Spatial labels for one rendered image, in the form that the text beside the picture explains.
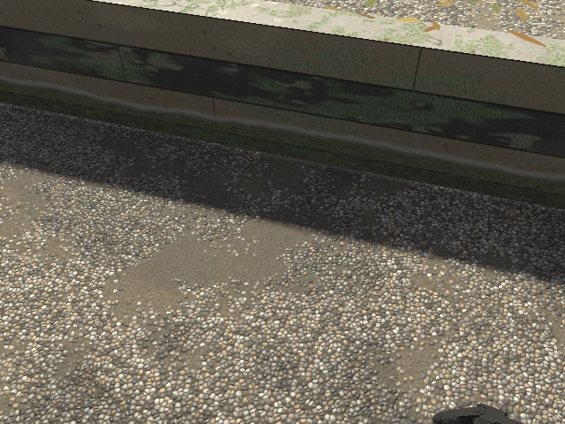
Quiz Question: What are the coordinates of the robot right hand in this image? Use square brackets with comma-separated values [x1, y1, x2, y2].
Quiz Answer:
[433, 403, 523, 424]

